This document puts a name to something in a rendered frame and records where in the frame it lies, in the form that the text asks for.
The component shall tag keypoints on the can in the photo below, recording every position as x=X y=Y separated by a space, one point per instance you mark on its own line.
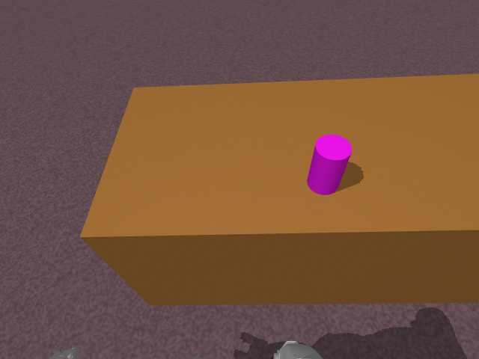
x=330 y=158

